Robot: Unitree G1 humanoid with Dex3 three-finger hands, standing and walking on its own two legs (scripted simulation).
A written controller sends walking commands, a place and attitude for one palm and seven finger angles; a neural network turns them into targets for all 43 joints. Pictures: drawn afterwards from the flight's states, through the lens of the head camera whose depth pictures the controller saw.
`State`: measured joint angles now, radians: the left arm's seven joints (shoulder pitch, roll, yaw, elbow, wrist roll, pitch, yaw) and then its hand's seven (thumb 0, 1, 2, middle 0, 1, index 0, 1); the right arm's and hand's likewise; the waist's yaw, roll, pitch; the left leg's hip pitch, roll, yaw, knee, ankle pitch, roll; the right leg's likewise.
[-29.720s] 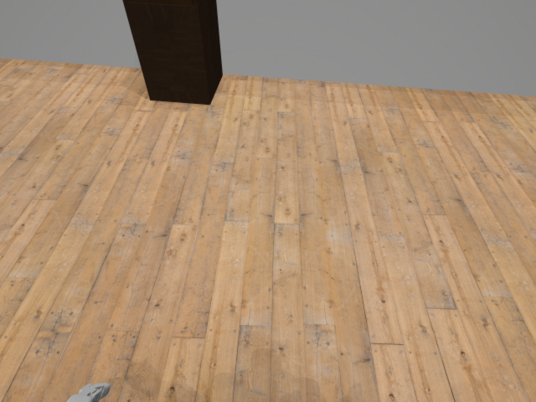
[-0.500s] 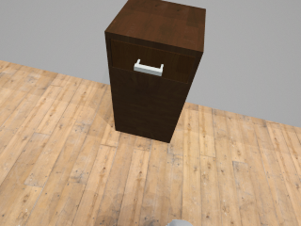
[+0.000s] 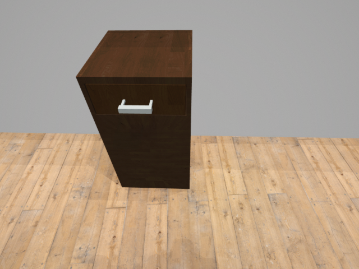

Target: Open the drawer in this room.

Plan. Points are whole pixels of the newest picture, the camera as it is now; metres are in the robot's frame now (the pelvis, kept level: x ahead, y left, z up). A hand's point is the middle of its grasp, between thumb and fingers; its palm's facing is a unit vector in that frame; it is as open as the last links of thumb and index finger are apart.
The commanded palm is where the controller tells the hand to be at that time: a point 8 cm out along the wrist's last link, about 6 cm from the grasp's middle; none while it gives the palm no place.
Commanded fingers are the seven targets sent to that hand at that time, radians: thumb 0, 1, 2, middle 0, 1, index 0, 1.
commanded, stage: take the last steps up to it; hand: left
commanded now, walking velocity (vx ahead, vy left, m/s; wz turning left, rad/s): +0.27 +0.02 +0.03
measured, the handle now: (136, 105) +0.72 +0.19 -0.07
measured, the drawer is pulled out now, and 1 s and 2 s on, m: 0.00 0.00 0.00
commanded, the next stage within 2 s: come to a stop and stand still in 0.32 s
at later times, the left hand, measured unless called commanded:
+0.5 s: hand out of the picture +0.13 +0.22 -0.18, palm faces +0.08 -0.99 -0.15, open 7.4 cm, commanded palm none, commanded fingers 0.00 0.90 0.90 -0.20 -0.30 -0.20 -0.30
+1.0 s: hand (120, 233) +0.26 +0.18 -0.16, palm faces +0.08 -0.96 -0.27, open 7.4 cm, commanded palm none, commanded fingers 0.00 0.90 0.90 -0.20 -0.30 -0.20 -0.30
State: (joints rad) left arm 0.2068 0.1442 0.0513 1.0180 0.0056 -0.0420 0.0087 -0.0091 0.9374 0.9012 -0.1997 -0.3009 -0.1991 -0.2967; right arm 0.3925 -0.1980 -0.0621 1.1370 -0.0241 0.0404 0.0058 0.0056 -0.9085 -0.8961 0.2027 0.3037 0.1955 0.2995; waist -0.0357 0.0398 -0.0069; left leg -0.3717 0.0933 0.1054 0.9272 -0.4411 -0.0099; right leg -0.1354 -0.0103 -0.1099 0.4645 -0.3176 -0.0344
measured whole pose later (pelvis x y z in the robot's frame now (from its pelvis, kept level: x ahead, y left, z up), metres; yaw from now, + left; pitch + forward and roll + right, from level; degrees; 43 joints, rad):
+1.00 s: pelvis +0.19 -0.01 +0.00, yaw +3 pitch +0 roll +2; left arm 0.15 0.14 0.03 0.99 0.02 0.01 0.03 0.01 0.91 0.90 -0.20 -0.30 -0.20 -0.30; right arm 0.17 -0.23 -0.08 1.04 -0.01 0.08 -0.01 0.00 -0.91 -0.90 0.20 0.30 0.20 0.30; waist 0.00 0.05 0.10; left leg -0.43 -0.01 -0.02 1.16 -0.43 -0.05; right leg -0.32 -0.06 -0.09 0.53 -0.21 -0.04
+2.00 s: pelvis +0.20 +0.01 +0.00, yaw +4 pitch +0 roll +0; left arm 0.18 0.16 0.02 1.10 0.00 -0.02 0.04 -0.01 0.94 0.90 -0.20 -0.30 -0.20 -0.30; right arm 0.26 -0.13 -0.02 1.15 -0.01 0.00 -0.06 0.01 -0.92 -0.90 0.20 0.30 0.20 0.30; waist -0.01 0.01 0.01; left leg -0.06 0.07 0.03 0.41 -0.35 -0.05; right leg -0.17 0.01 -0.10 0.46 -0.30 -0.04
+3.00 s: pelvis +0.18 +0.03 -0.02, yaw +0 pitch +7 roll +2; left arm 0.35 0.27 -0.06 0.04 0.66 0.04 0.30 0.02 0.79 0.84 -0.20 -0.39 -0.20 -0.39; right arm 0.15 -0.28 -0.06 0.69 -0.02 -0.14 -0.02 0.02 -0.92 -0.90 0.20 0.30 0.20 0.30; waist 0.00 0.05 -0.11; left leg -0.36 0.01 0.12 0.62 -0.38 0.01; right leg -0.47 -0.03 -0.01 0.70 -0.35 -0.02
